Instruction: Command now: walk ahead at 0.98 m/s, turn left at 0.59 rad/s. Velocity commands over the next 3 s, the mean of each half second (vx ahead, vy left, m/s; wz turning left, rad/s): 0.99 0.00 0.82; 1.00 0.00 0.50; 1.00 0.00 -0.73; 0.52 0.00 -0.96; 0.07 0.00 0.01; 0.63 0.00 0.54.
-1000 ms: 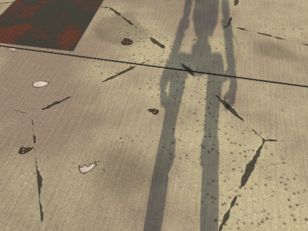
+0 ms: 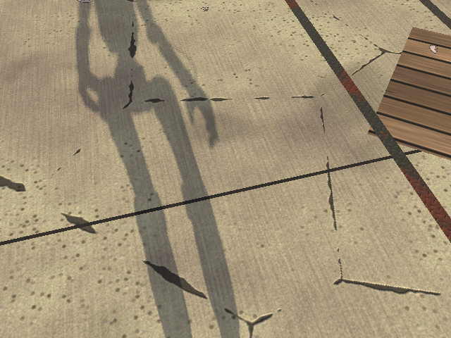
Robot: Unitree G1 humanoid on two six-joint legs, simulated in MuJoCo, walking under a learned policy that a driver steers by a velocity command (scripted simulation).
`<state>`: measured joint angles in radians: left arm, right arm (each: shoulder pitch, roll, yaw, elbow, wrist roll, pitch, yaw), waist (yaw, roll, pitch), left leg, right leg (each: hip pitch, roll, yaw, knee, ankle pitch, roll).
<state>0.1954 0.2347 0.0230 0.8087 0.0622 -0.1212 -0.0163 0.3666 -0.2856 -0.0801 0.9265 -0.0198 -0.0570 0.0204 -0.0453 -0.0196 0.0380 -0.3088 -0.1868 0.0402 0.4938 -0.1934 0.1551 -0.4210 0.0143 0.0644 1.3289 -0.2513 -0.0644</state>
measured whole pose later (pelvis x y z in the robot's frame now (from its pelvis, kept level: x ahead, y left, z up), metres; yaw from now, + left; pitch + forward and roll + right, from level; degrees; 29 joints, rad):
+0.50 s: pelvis +0.45 -0.01 +0.01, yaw +25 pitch +2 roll -2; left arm 0.33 0.32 0.07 0.81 0.03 -0.11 0.00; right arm 0.19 -0.37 -0.09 0.73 -0.03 -0.01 0.05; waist 0.02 0.05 0.00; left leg -0.65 0.04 0.01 1.27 -0.25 0.11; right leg -0.16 -0.02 -0.15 0.40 -0.28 0.02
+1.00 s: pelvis +0.82 +0.24 +0.01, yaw +39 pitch +0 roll +2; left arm 0.21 0.24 0.01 0.75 0.01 -0.03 -0.04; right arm 0.42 -0.27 -0.04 0.85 -0.02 -0.10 0.02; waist -0.02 -0.02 0.03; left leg 0.00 -0.16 0.12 0.30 -0.31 0.15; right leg -0.76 -0.12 0.06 1.09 -0.11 -0.05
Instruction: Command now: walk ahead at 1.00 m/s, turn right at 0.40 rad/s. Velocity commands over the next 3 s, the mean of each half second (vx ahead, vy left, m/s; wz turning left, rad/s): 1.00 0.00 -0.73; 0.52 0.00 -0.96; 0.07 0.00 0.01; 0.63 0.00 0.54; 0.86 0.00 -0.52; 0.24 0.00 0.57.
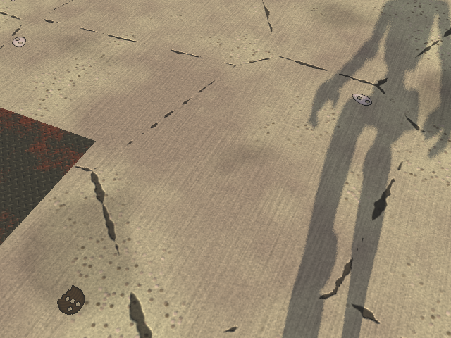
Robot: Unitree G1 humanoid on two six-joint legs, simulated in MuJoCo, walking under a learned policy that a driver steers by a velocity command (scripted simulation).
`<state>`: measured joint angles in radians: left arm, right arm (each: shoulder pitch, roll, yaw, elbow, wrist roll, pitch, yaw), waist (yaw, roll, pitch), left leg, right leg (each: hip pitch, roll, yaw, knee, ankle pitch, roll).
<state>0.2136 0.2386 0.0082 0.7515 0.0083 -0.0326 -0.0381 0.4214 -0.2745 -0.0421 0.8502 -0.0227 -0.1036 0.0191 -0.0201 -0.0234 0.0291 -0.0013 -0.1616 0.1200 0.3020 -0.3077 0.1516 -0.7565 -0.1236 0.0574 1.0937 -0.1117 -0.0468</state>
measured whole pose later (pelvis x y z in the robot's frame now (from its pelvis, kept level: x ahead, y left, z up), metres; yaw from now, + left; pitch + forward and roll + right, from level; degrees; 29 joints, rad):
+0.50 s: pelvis +0.45 -0.08 +0.01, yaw -23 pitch +2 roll +0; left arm 0.49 0.30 0.07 0.86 0.00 -0.06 -0.02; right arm -0.01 -0.24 0.06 0.56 -0.05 -0.07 0.02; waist 0.11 0.01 0.01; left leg -0.72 0.13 -0.10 0.77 -0.05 -0.05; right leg -0.02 0.19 0.17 0.31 -0.29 -0.16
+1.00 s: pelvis +0.78 -0.18 -0.01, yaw -52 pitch +1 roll +3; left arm 0.04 0.35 0.07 0.56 -0.02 0.03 -0.05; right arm 0.19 -0.35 -0.09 0.77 0.04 -0.05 -0.03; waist -0.07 -0.02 0.12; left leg -0.05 0.06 0.31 0.48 -0.41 -0.03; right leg -0.59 -0.05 -0.07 0.69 -0.10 -0.05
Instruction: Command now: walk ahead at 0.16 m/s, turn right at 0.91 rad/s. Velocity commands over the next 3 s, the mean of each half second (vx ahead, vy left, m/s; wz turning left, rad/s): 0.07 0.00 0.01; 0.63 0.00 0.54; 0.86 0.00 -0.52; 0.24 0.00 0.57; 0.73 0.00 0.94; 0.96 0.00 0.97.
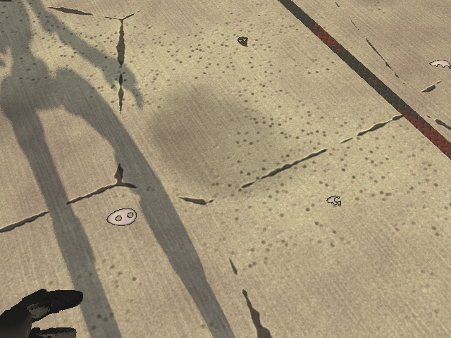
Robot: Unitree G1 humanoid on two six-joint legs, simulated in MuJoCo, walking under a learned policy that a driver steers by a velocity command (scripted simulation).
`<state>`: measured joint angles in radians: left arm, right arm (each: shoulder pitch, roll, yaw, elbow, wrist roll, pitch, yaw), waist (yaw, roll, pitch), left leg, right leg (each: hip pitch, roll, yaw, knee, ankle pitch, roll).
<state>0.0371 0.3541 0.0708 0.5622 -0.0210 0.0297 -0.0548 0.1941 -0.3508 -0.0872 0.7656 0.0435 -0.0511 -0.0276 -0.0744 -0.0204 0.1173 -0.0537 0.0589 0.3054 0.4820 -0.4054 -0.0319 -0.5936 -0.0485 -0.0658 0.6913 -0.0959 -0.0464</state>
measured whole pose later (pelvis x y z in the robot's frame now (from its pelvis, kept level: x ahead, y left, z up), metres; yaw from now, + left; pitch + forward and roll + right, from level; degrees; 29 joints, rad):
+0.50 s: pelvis +0.11 +0.06 +0.00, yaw +3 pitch +1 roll -2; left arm 0.08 0.26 0.07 0.67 0.01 0.03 0.05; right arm 0.23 -0.29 -0.06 0.75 0.00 0.03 0.01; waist -0.04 -0.02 0.02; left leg -0.35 0.02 0.03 0.69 -0.38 0.03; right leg -0.42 -0.04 -0.09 0.75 -0.37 0.01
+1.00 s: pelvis +0.33 +0.08 +0.00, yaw +19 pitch +4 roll -1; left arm 0.14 0.29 0.05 0.69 0.04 -0.06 -0.02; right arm 0.42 -0.32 -0.08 0.78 -0.02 -0.05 0.01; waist -0.04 0.03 -0.04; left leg -0.13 -0.06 -0.18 0.76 -0.43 0.07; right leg -0.38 0.06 -0.04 0.55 -0.23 -0.06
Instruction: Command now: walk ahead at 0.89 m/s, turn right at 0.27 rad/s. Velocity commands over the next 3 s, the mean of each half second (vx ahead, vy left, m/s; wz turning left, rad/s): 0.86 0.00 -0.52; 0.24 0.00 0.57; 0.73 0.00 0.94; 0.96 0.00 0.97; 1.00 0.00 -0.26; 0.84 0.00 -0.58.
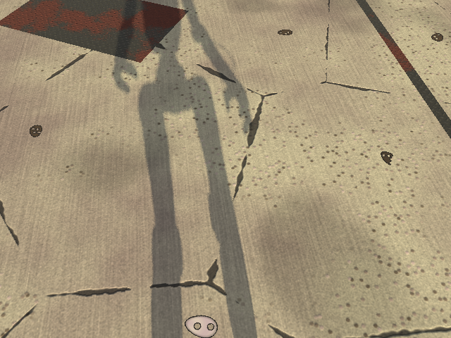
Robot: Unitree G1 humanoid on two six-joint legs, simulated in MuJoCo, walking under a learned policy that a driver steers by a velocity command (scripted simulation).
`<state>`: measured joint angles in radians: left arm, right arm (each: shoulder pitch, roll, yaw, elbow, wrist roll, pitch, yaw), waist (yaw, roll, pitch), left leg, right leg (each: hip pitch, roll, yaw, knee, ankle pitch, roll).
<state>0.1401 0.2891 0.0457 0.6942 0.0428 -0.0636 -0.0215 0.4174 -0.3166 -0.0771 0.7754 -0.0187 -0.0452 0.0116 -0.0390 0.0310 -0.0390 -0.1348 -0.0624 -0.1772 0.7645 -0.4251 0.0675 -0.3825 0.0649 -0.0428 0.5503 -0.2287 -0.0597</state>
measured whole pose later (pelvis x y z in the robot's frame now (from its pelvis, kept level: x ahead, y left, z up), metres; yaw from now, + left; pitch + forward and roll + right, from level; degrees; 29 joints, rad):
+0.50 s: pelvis +0.40 -0.04 +0.01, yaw -19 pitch +2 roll +1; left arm 0.28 0.32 0.06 0.81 -0.02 -0.07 0.00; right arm 0.20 -0.29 -0.04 0.72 -0.01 -0.09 0.00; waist 0.00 -0.03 0.06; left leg -0.31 -0.01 0.03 0.50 -0.22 0.00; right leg -0.41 0.05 0.05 1.24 -0.42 -0.05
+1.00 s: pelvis +0.60 -0.13 +0.01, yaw +3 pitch +1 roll -1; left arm 0.09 0.28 0.06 0.75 0.01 -0.02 0.02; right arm 0.22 -0.34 -0.09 0.63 0.03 0.05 -0.02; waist -0.01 0.01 0.07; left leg -0.58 0.10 0.03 1.00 -0.34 -0.07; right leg -0.27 -0.06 -0.18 0.41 -0.15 -0.02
